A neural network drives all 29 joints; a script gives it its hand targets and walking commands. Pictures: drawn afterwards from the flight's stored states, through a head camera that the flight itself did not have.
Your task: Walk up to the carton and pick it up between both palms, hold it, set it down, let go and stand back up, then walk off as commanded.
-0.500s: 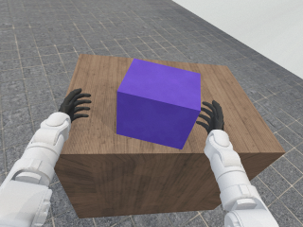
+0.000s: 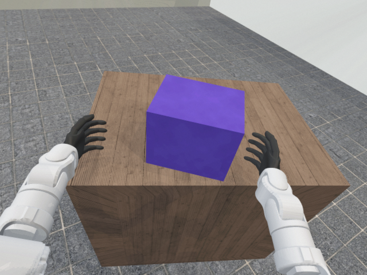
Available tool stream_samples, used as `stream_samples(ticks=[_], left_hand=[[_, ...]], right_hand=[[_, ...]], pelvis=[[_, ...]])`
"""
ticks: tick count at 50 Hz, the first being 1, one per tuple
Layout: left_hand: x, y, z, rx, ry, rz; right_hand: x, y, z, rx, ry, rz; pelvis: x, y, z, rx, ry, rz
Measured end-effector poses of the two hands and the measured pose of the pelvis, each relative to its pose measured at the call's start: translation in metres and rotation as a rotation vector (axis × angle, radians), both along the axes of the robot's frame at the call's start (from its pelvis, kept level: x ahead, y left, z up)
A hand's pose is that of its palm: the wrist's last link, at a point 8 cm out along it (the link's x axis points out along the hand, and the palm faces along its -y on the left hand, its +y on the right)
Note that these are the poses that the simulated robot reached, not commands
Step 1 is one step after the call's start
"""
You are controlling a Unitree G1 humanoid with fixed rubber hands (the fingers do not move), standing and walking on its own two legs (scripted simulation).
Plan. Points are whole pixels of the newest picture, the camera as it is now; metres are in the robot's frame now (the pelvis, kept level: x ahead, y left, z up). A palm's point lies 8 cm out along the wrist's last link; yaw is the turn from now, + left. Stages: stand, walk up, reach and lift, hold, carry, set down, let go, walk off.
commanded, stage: set down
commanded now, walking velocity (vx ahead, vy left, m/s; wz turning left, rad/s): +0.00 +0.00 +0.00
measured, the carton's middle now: (194, 127) +0.52 -0.06 +0.04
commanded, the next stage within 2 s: none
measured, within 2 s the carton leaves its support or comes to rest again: neither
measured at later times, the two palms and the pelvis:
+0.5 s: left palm (77, 158) +0.37 +0.23 +0.07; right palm (273, 182) +0.31 -0.21 +0.08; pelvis +0.02 -0.01 +0.00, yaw +0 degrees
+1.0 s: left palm (77, 180) +0.33 +0.22 +0.04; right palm (273, 199) +0.28 -0.22 +0.05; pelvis +0.06 -0.06 +0.01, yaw -3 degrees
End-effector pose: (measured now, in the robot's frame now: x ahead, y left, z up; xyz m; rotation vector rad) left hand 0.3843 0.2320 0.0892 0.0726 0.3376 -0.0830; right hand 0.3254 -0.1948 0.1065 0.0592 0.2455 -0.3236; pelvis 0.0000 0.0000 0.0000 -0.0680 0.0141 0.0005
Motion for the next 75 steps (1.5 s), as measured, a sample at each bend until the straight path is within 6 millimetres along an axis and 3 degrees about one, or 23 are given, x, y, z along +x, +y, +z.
stream_samples(ticks=[11,19,33,40,46,52,57,60,66,71,75], left_hand=[[-0.016,-0.005,-0.020,-0.005,0.030,-0.017],[-0.026,-0.007,-0.028,-0.002,0.044,-0.023],[0.003,-0.007,-0.001,0.025,0.012,-0.028],[0.005,-0.010,-0.009,0.042,0.043,-0.018],[-0.021,-0.011,-0.030,0.065,0.069,-0.001],[-0.072,-0.007,-0.061,0.080,0.130,0.027],[-0.109,-0.009,-0.068,0.064,0.116,0.030],[-0.111,-0.013,-0.066,0.047,0.076,0.009],[-0.084,-0.026,-0.040,0.048,-0.023,-0.089],[-0.085,-0.016,-0.015,0.103,-0.044,-0.085],[-0.111,0.000,-0.016,0.105,0.007,-0.013]], right_hand=[[-0.006,0.004,-0.012,0.004,0.023,0.009],[-0.014,-0.007,-0.026,0.029,0.053,-0.012],[-0.024,-0.029,-0.035,0.049,0.078,-0.017],[-0.028,-0.035,-0.044,0.063,0.086,-0.007],[-0.036,-0.032,-0.048,0.061,0.082,0.013],[-0.050,-0.015,-0.061,0.063,0.145,0.071],[-0.056,-0.009,-0.062,0.018,0.151,0.086],[-0.049,-0.012,-0.060,-0.025,0.125,0.087],[-0.038,-0.012,-0.047,0.021,0.066,0.053],[-0.074,-0.011,-0.046,0.085,0.109,0.014],[-0.115,-0.015,-0.056,0.083,0.179,-0.019]], pelvis=[[0.006,-0.003,0.002,0.000,-0.035,-0.004],[0.014,-0.008,0.002,0.004,-0.021,0.000],[0.034,-0.026,0.003,0.021,0.015,-0.024],[0.048,-0.038,0.003,0.023,0.031,-0.040],[0.056,-0.050,0.005,0.027,0.035,-0.052],[0.056,-0.062,0.007,0.031,0.045,-0.037],[0.052,-0.068,0.007,0.029,0.081,-0.002],[0.046,-0.067,0.005,0.025,0.105,0.022],[0.036,-0.060,0.003,0.022,0.075,0.023],[0.039,-0.051,0.007,0.023,-0.017,-0.023],[0.043,-0.042,0.008,0.018,-0.072,-0.045]])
